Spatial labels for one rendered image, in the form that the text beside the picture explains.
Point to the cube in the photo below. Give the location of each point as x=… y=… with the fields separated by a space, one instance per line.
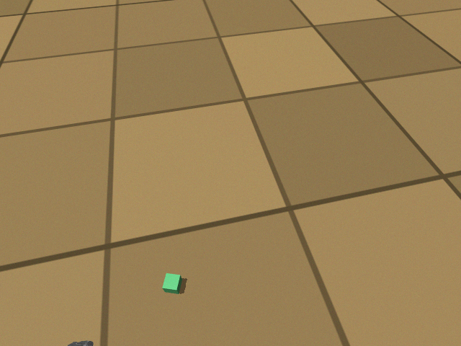
x=172 y=283

